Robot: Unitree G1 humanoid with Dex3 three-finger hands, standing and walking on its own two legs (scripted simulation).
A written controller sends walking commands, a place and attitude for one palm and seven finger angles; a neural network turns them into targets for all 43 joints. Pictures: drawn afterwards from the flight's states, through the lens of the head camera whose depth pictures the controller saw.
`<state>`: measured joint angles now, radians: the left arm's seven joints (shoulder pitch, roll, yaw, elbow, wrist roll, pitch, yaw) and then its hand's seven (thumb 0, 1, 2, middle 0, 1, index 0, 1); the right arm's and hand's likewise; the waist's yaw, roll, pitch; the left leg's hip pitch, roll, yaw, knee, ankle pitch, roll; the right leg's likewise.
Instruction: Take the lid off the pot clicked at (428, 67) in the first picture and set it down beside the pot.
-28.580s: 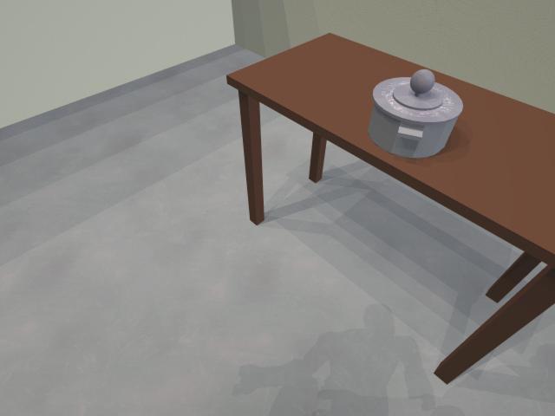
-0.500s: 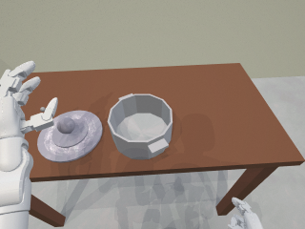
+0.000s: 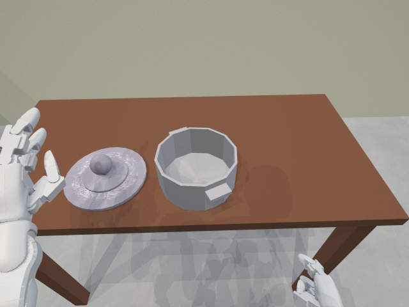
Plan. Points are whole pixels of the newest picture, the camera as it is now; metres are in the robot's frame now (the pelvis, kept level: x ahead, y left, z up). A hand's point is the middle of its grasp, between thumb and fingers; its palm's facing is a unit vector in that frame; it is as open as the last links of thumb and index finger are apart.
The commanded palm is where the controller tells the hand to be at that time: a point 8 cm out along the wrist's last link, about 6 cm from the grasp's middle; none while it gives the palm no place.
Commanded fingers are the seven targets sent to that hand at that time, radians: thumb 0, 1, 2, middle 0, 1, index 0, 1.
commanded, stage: draw the hand back to the body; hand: left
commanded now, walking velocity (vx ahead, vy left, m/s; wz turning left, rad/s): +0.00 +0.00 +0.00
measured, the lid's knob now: (101, 164) +0.42 +0.31 +0.02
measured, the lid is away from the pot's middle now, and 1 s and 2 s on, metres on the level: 0.24 0.24 0.24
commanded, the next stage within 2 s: step back with the hand held close in 0.66 s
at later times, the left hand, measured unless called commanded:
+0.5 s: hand (52, 221) +0.19 +0.24 +0.16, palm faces +0.41 -0.84 -0.35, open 7.5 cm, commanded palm +0.13 +0.28 +0.18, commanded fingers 0.00 0.90 0.90 -0.20 -0.30 -0.20 -0.30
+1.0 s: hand (50, 218) +0.20 +0.25 +0.16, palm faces +0.33 -0.84 -0.43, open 7.5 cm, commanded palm +0.12 +0.29 +0.18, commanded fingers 0.00 0.90 0.90 -0.20 -0.30 -0.20 -0.30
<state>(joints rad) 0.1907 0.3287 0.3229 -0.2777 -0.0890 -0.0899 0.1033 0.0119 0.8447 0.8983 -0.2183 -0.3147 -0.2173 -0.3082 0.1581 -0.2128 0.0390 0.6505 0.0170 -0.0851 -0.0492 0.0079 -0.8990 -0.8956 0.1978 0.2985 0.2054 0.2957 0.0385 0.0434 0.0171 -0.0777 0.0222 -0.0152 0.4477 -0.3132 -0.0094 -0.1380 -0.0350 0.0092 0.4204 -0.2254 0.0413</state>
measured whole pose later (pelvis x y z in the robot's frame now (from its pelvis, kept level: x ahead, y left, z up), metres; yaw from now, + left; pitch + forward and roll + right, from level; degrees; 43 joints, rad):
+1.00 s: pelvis -0.01 +0.01 +0.00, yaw -1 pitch +0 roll -1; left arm 0.54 0.36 0.36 -0.51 -0.04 -0.20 0.10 0.01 0.89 0.90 -0.21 -0.30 -0.20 -0.30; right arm 0.15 -0.22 0.00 0.56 0.02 -0.03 -0.03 0.01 -0.90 -0.90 0.20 0.30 0.21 0.30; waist 0.00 0.01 0.03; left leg -0.20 0.01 0.00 0.53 -0.33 0.01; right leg -0.24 -0.04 0.03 0.45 -0.21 0.06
